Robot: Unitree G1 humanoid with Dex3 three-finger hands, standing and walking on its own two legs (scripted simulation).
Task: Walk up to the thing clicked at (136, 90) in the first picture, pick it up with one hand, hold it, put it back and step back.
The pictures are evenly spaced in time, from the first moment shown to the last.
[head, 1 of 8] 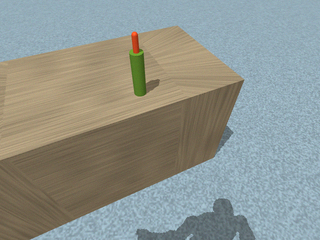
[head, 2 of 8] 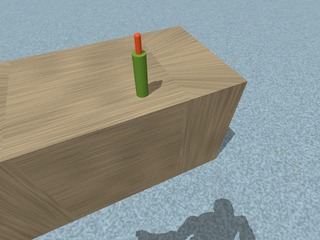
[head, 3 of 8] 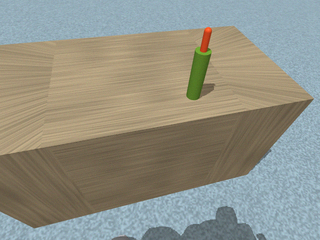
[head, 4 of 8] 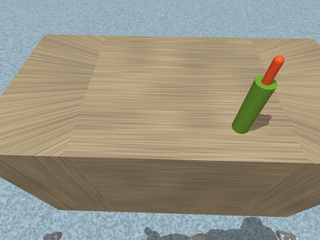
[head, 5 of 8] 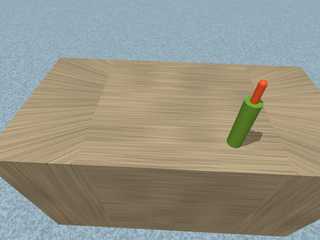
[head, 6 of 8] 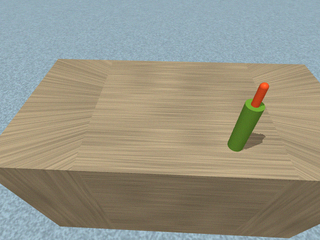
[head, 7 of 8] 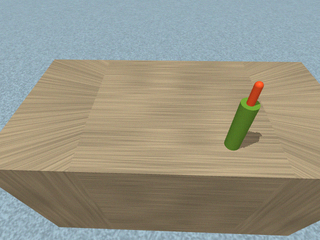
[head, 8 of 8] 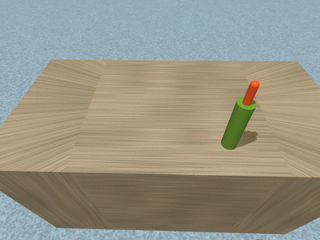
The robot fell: no
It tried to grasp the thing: no
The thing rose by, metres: 0.00
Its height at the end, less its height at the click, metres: +0.00
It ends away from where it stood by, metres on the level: 0.00
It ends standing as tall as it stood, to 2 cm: yes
